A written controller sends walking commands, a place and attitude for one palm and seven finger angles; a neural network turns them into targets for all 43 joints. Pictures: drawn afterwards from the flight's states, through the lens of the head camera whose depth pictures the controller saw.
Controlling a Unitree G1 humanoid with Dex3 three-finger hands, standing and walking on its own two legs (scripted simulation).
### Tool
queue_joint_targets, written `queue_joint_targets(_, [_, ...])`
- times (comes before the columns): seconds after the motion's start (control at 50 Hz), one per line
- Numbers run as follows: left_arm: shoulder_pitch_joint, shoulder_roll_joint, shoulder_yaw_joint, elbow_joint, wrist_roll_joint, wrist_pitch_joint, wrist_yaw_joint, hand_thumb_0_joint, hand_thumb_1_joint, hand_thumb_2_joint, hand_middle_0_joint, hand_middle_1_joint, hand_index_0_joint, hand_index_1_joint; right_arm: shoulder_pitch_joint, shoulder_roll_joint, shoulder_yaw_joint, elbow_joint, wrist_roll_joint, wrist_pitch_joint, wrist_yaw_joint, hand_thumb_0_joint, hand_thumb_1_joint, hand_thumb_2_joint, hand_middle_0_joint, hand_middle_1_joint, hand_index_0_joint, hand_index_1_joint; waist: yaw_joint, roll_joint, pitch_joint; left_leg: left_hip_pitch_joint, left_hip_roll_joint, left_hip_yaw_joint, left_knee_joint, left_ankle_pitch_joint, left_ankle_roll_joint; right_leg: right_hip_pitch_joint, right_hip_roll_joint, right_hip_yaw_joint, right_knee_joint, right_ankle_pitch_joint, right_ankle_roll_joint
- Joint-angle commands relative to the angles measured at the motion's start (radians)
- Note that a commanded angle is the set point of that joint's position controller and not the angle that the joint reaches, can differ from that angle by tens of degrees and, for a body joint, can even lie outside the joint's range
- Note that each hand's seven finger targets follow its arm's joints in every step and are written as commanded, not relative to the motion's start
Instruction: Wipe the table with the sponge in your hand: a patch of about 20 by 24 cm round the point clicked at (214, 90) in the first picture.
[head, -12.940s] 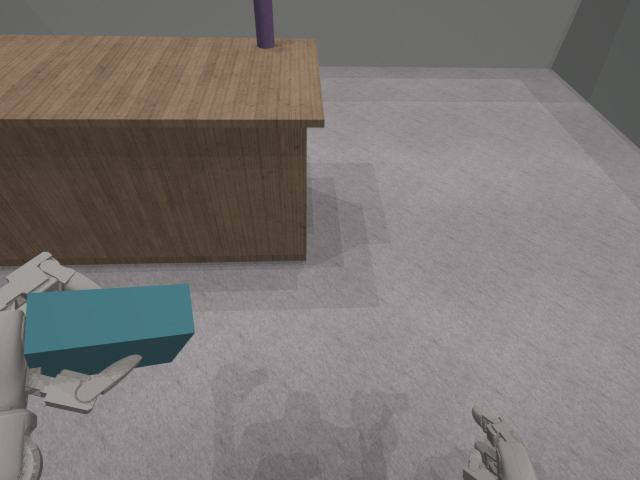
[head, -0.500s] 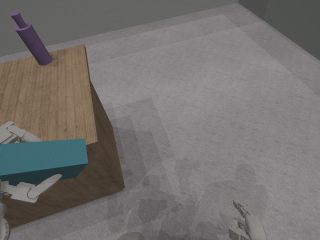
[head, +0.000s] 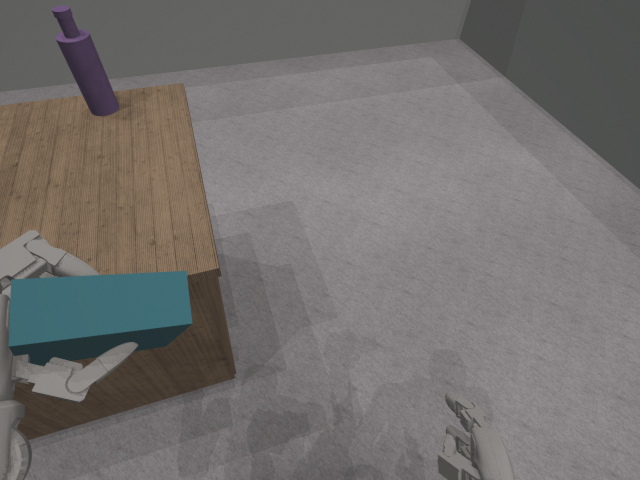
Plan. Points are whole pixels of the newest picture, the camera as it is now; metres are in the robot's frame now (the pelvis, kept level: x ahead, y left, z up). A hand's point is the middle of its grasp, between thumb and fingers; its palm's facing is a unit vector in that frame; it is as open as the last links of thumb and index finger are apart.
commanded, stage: come to a stop and stand still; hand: left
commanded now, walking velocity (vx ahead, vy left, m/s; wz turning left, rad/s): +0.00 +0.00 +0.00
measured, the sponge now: (129, 317) +0.23 +0.21 +0.14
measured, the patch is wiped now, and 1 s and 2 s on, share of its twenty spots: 0.00 0.00 0.00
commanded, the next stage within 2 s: look again from close up in 0.72 s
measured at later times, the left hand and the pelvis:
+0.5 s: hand (64, 386) +0.16 +0.23 +0.15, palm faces +0.36 -0.84 -0.40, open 9.4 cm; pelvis -0.06 -0.01 +0.00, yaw -1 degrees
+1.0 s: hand (9, 318) +0.20 +0.28 +0.18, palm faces +0.44 -0.82 -0.37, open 9.4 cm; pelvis -0.05 +0.02 +0.00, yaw -3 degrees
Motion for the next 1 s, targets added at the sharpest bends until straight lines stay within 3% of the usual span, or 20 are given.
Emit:
queue_joint_targets(0.0, [-0.056,0.181,0.113,-0.216,-0.009,-0.072,0.021,0.000,0.100,1.300,-1.200,-1.600,-1.200,-1.600,-0.062,-0.172,-0.067,-0.124,0.003,-0.053,-0.015,0.000,-0.900,-0.900,0.200,0.300,0.200,0.300,-0.020,0.185,-0.176,0.050,0.194,-0.159,-0.131,0.068,0.049,0.135,0.003,-0.022,-0.238,0.122,-0.006])
queue_joint_targets(0.02, [-0.054,0.191,0.126,-0.214,-0.010,-0.074,0.022,0.000,0.100,1.300,-1.200,-1.600,-1.200,-1.600,-0.064,-0.167,-0.066,-0.126,0.006,-0.047,-0.016,0.000,-0.900,-0.900,0.200,0.300,0.200,0.300,-0.021,0.145,-0.186,0.028,0.165,-0.139,-0.097,0.010,0.023,0.169,-0.017,-0.001,-0.299,0.183,-0.019])
queue_joint_targets(0.06, [-0.045,0.213,0.154,-0.177,-0.021,-0.075,0.021,0.000,0.100,1.300,-1.200,-1.600,-1.200,-1.600,-0.066,-0.142,-0.058,-0.135,0.004,-0.026,-0.016,0.000,-0.900,-0.900,0.200,0.300,0.200,0.300,-0.038,0.015,-0.170,-0.022,0.076,-0.074,0.026,-0.125,-0.031,0.124,-0.154,0.152,-0.342,0.287,-0.083])
queue_joint_targets(0.1, [-0.013,0.187,0.139,-0.134,-0.043,-0.057,0.006,0.000,0.100,1.300,-1.200,-1.600,-1.200,-1.600,-0.072,-0.144,-0.070,-0.129,0.013,-0.014,-0.015,0.000,-0.900,-0.900,0.200,0.300,0.200,0.300,-0.023,-0.155,-0.115,0.007,-0.002,-0.062,0.187,-0.166,-0.049,-0.039,-0.242,0.279,-0.412,0.147,-0.140])
queue_joint_targets(0.14, [0.009,0.176,0.146,-0.099,-0.045,-0.048,0.006,0.000,0.100,1.300,-1.200,-1.600,-1.200,-1.600,-0.097,-0.136,-0.061,-0.126,0.013,0.001,-0.018,0.000,-0.900,-0.900,0.200,0.300,0.200,0.300,-0.025,-0.128,-0.102,-0.015,0.002,-0.086,0.230,-0.179,-0.043,-0.059,-0.243,0.253,-0.404,0.128,-0.153])
queue_joint_targets(0.2, [-0.041,0.171,0.123,-0.103,-0.035,-0.059,0.008,0.000,0.100,1.300,-1.200,-1.600,-1.200,-1.600,-0.084,-0.144,-0.053,-0.110,0.012,0.003,-0.030,0.000,-0.900,-0.900,0.200,0.300,0.200,0.300,-0.030,-0.107,-0.115,0.022,0.002,-0.075,0.077,-0.056,-0.035,-0.002,-0.179,0.158,-0.335,0.199,-0.107])
queue_joint_targets(0.3, [-0.063,0.173,0.104,-0.104,-0.016,-0.080,0.006,0.000,0.100,1.300,-1.200,-1.600,-1.200,-1.600,-0.075,-0.180,-0.070,-0.114,0.007,-0.015,-0.050,0.000,-0.900,-0.900,0.200,0.300,0.200,0.300,-0.010,0.104,-0.092,0.045,0.103,-0.165,-0.078,0.057,0.014,0.015,-0.057,0.114,-0.260,0.219,-0.043])
queue_joint_targets(0.34, [-0.107,0.176,0.096,-0.164,-0.010,-0.098,0.007,0.000,0.100,1.300,-1.200,-1.600,-1.200,-1.600,-0.082,-0.178,-0.063,-0.119,0.005,-0.019,-0.050,0.000,-0.900,-0.900,0.200,0.300,0.200,0.300,-0.010,0.186,-0.101,-0.041,0.123,-0.196,-0.139,-0.009,0.020,0.096,-0.034,0.068,-0.207,0.199,-0.029])
queue_joint_targets(0.44, [-0.091,0.173,0.098,-0.181,-0.005,-0.116,0.012,0.000,0.100,1.300,-1.200,-1.600,-1.200,-1.600,-0.061,-0.183,-0.076,-0.126,0.002,-0.043,-0.041,0.000,-0.900,-0.900,0.200,0.300,0.200,0.300,-0.012,0.109,-0.114,-0.066,0.069,-0.150,-0.105,-0.209,0.002,0.094,-0.059,0.123,-0.279,0.118,-0.048])
queue_joint_targets(0.52, [-0.043,0.171,0.111,-0.156,-0.013,-0.111,0.015,0.000,0.100,1.300,-1.200,-1.600,-1.200,-1.600,-0.052,-0.174,-0.076,-0.122,0.001,-0.046,-0.037,0.000,-0.900,-0.900,0.200,0.300,0.200,0.300,-0.016,0.055,-0.137,-0.006,0.044,-0.128,-0.048,-0.164,-0.006,0.042,-0.085,0.161,-0.323,0.098,-0.063])
queue_joint_targets(0.64, [-0.094,0.146,0.089,-0.103,-0.016,-0.098,0.008,0.000,0.100,1.300,-1.200,-1.600,-1.200,-1.600,-0.064,-0.177,-0.066,-0.121,0.002,-0.040,-0.043,0.000,-0.900,-0.900,0.200,0.300,0.200,0.300,-0.020,0.067,-0.087,-0.036,0.071,-0.158,-0.121,-0.209,-0.007,0.023,-0.039,0.113,-0.306,0.072,-0.044])
queue_joint_targets(0.78, [-0.118,0.146,0.076,-0.117,-0.008,-0.099,0.010,0.000,0.100,1.300,-1.200,-1.600,-1.200,-1.600,-0.065,-0.171,-0.059,-0.118,0.000,-0.051,-0.046,0.000,-0.900,-0.900,0.200,0.300,0.200,0.300,-0.011,0.074,-0.137,-0.023,0.078,-0.154,-0.126,-0.127,0.003,0.094,-0.029,0.091,-0.265,0.215,-0.037])
queue_joint_targets(0.8, [-1.131,0.991,0.695,-0.355,0.135,-0.197,-0.003,0.000,0.100,1.300,-1.200,-1.600,-1.200,-1.600,0.040,-0.205,-0.098,-0.100,-0.053,-0.099,-0.032,0.000,-0.900,-0.900,0.200,0.300,0.200,0.300,0.036,-0.136,-0.019,-0.125,0.065,-0.096,0.078,-0.042,0.018,-0.030,-0.103,0.212,-0.410,0.351,-0.007])
queue_joint_targets(0.82, [-0.583,0.374,0.273,0.196,0.037,-0.146,-0.049,0.000,0.100,1.300,-1.200,-1.600,-1.200,-1.600,-0.023,-0.080,-0.047,-0.041,-0.018,-0.100,-0.024,0.000,-0.900,-0.900,0.200,0.300,0.200,0.300,0.001,-0.171,-0.201,0.037,-0.056,-0.100,0.106,-0.034,0.006,-0.025,-0.154,0.220,-0.340,0.312,-0.110])
queue_joint_targets(0.84, [-0.424,0.314,0.251,0.081,-0.007,-0.139,-0.038,0.000,0.100,1.300,-1.200,-1.600,-1.200,-1.600,-0.066,-0.132,-0.068,-0.106,0.004,-0.102,-0.011,0.000,-0.900,-0.900,0.200,0.300,0.200,0.300,0.032,-0.010,-0.189,0.103,-0.033,-0.089,0.052,-0.026,-0.008,-0.023,-0.139,0.260,-0.322,0.287,-0.122])
queue_joint_targets(0.86, [-0.362,0.181,0.132,0.170,-0.007,-0.145,-0.052,0.000,0.100,1.300,-1.200,-1.600,-1.200,-1.600,-0.042,-0.145,-0.077,-0.135,0.010,-0.117,-0.012,0.000,-0.900,-0.900,0.200,0.300,0.200,0.300,0.020,0.051,-0.202,0.112,-0.022,-0.062,0.024,-0.033,-0.020,0.006,-0.133,0.240,-0.314,0.241,-0.114])
queue_joint_targets(0.88, [-0.323,0.169,0.092,0.060,-0.024,-0.159,-0.060,0.000,0.100,1.300,-1.200,-1.600,-1.200,-1.600,-0.040,-0.171,-0.082,-0.128,0.008,-0.123,-0.002,0.000,-0.900,-0.900,0.200,0.300,0.200,0.300,0.027,0.152,-0.200,0.126,-0.015,-0.089,-0.021,-0.026,-0.010,0.021,-0.106,0.211,-0.304,0.214,-0.098])
queue_joint_targets(0.9, [-0.250,0.161,0.088,0.003,-0.030,-0.162,-0.061,0.000,0.100,1.300,-1.200,-1.600,-1.200,-1.600,-0.051,-0.178,-0.082,-0.122,0.006,-0.129,0.012,0.000,-0.900,-0.900,0.200,0.300,0.200,0.300,0.030,0.192,-0.204,0.126,0.008,-0.107,-0.060,-0.036,-0.004,0.029,-0.082,0.189,-0.296,0.174,-0.079])
queue_joint_targets(0.94, [-0.137,0.099,0.031,-0.064,-0.032,-0.159,-0.069,0.000,0.100,1.300,-1.200,-1.600,-1.200,-1.600,-0.079,-0.173,-0.078,-0.146,0.013,-0.135,0.033,0.000,-0.900,-0.900,0.200,0.300,0.200,0.300,0.034,0.193,-0.190,0.077,0.046,-0.154,-0.131,-0.077,0.013,0.069,-0.032,0.123,-0.246,0.166,-0.055])
queue_joint_targets(0.98, [-0.106,0.139,0.063,-0.115,-0.020,-0.154,-0.060,0.000,0.100,1.300,-1.200,-1.600,-1.200,-1.600,-0.079,-0.182,-0.073,-0.159,0.014,-0.130,0.038,0.000,-0.900,-0.900,0.200,0.300,0.200,0.300,0.032,0.116,-0.161,-0.042,0.078,-0.196,-0.201,-0.179,0.017,0.131,-0.002,0.071,-0.195,0.148,-0.046])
